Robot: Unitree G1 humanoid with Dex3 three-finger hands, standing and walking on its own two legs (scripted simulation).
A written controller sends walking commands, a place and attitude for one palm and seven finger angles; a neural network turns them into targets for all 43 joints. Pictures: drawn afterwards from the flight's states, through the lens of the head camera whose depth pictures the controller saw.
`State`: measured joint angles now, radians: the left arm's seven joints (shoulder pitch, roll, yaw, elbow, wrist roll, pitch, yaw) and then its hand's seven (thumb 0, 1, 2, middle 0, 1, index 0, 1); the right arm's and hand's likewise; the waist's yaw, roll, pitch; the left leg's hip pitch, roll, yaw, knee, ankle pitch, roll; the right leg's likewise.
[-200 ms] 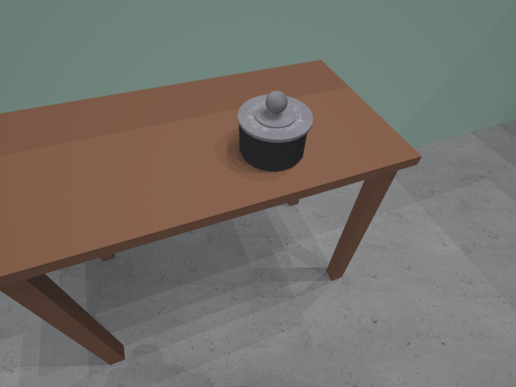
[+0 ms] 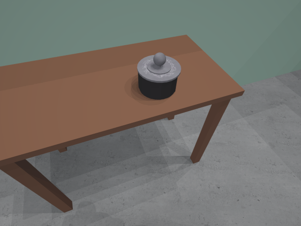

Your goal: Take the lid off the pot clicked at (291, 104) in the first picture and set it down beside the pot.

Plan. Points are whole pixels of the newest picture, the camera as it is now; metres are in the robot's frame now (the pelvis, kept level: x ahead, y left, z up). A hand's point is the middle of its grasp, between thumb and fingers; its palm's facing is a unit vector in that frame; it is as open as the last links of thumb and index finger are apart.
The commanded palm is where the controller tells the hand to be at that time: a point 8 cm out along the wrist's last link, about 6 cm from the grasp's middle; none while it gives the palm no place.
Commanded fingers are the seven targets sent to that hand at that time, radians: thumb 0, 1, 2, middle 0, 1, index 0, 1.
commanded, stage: look at it before walking up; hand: left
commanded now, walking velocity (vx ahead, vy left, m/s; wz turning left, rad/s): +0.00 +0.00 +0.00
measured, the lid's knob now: (159, 59) +0.66 +0.01 +0.09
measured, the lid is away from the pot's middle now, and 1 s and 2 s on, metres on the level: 0.00 0.00 0.00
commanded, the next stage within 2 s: walk to a spot facing it in 0.44 s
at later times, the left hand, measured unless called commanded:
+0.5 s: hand out of the picture +0.00 +0.15 -0.17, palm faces +0.02 -0.98 -0.19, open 7.3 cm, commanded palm none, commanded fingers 0.00 0.90 0.90 -0.20 -0.30 -0.20 -0.30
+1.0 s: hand out of the picture +0.08 +0.16 -0.18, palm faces -0.10 -0.96 -0.26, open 7.3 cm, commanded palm none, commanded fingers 0.00 0.90 0.90 -0.20 -0.30 -0.20 -0.30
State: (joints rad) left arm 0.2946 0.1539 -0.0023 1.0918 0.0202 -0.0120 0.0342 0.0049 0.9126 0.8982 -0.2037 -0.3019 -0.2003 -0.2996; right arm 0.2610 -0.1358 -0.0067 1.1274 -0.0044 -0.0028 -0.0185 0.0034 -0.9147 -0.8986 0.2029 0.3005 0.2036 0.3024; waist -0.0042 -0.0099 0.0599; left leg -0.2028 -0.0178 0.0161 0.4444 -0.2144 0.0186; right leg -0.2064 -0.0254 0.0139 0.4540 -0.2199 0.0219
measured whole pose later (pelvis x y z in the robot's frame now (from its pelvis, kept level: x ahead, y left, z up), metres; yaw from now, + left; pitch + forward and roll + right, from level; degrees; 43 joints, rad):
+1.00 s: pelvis +0.00 -0.04 -0.01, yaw -10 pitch +1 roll +1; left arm 0.23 0.20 0.08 0.92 0.02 0.03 0.01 0.01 0.91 0.90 -0.20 -0.30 -0.20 -0.30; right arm 0.17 -0.21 -0.07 0.94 0.00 0.03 -0.04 0.00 -0.91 -0.90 0.20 0.30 0.20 0.30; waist 0.02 0.00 0.10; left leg -0.34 0.03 0.04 0.73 -0.44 -0.03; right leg -0.37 0.10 0.14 0.63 -0.27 -0.04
